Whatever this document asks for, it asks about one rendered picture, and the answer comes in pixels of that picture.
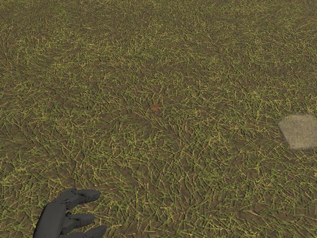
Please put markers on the left robot hand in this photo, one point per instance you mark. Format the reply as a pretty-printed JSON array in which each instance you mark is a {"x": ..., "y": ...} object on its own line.
[{"x": 56, "y": 222}]

